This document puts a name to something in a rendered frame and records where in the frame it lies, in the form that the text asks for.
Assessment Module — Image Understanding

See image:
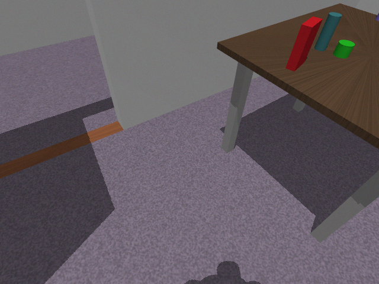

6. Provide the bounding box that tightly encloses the table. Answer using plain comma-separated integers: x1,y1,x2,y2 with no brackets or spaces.
217,4,379,243

